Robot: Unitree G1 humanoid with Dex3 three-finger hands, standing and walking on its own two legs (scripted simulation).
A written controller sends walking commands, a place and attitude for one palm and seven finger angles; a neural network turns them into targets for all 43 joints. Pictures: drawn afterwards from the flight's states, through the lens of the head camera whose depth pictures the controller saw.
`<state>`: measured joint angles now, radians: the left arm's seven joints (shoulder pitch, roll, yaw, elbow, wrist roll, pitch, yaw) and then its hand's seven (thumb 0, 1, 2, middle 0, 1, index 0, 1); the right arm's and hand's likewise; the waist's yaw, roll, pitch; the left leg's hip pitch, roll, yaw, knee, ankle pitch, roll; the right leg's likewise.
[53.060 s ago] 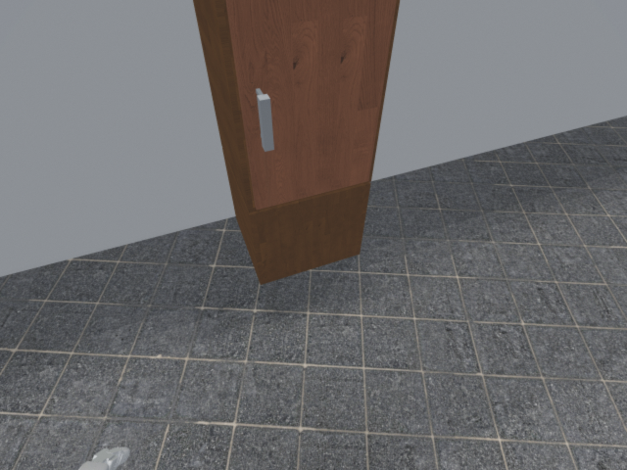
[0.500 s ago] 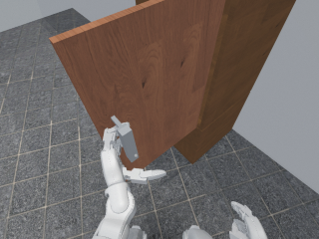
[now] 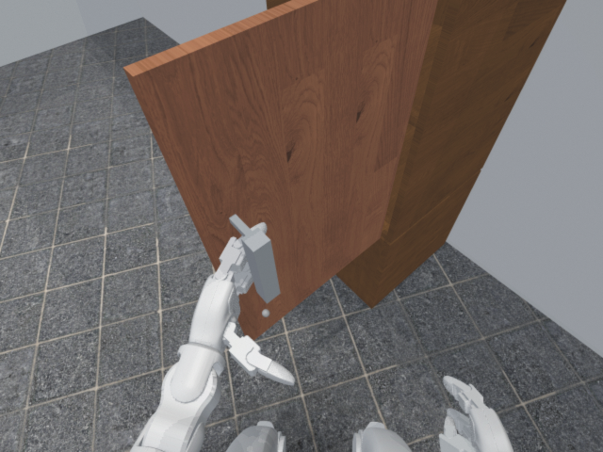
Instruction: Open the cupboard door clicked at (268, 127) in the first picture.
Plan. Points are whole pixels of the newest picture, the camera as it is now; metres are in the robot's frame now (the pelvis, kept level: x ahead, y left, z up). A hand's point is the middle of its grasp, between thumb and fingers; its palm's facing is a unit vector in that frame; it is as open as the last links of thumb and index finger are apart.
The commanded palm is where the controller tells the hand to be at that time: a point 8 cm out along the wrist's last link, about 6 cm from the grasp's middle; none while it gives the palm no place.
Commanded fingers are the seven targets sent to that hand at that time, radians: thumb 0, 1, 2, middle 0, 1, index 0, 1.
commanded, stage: slide the hand sideways off the handle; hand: left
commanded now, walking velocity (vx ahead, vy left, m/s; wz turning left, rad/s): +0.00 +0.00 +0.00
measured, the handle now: (253, 259) +0.36 +0.09 +0.05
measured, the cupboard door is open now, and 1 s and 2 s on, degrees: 90 91 91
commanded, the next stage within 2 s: draw the hand back to the body in 0.98 s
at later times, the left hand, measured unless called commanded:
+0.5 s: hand (239, 338) +0.25 +0.09 +0.05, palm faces -0.10 -1.00 -0.01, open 16.2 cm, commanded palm +0.23 +0.15 +0.04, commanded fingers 0.00 -0.50 0.30 -0.15 -0.30 -0.15 -0.30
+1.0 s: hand (198, 374) +0.21 +0.13 +0.04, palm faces -0.07 -1.00 -0.04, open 16.3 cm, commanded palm +0.19 +0.19 +0.04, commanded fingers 0.00 -0.50 0.30 -0.15 -0.30 -0.15 -0.30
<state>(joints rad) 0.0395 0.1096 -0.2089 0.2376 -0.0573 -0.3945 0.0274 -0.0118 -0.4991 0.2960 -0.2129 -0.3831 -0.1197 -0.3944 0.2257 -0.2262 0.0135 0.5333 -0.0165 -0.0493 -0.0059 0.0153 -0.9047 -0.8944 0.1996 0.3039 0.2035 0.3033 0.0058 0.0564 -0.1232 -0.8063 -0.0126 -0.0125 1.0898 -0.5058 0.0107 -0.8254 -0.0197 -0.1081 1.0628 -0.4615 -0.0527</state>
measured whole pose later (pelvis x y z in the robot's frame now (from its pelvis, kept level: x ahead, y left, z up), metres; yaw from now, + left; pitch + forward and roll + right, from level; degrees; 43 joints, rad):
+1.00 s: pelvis +0.02 +0.00 -0.02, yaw -1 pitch +16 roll -1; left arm 0.58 0.18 -0.01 -0.21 -0.19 -0.40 -0.18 -0.01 -0.50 0.30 -0.15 -0.30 -0.15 -0.30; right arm 0.24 -0.23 0.00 0.40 0.01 -0.07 -0.03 0.02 -0.90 -0.89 0.20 0.30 0.20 0.30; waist 0.02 0.04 -0.17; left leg -0.89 0.01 -0.02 1.21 -0.59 0.00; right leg -0.91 0.00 -0.12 1.16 -0.53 -0.06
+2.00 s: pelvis +0.04 +0.03 +0.06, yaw -1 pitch +1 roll -2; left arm 0.58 0.33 0.19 -0.44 -0.04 -0.03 0.14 0.00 0.11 0.56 -0.18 -0.30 -0.18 -0.30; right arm 0.27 -0.22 0.06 0.53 0.01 -0.11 -0.10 0.02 -0.90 -0.89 0.20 0.30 0.20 0.30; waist 0.06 0.07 -0.07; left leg -0.28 -0.02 0.01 0.67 -0.40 0.05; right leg -0.30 0.00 -0.07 0.62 -0.33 0.00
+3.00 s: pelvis +0.03 +0.01 +0.08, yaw -4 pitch +0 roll -1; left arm 0.50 0.36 0.37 -0.40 -0.04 -0.14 0.11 0.02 0.89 0.89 -0.21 -0.30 -0.21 -0.30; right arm 0.16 -0.25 0.01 0.59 0.00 -0.06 -0.07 0.02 -0.90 -0.89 0.20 0.30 0.21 0.30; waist 0.02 0.06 0.03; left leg -0.17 0.01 0.05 0.43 -0.26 0.03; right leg -0.19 0.03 -0.04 0.36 -0.17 -0.02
